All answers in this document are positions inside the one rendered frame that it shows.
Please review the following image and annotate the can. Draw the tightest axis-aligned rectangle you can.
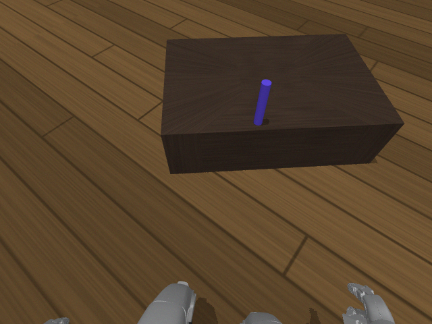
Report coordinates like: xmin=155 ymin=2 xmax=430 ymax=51
xmin=254 ymin=80 xmax=271 ymax=126

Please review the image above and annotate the right robot hand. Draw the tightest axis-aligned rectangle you can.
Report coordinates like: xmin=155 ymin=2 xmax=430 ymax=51
xmin=342 ymin=283 xmax=395 ymax=324

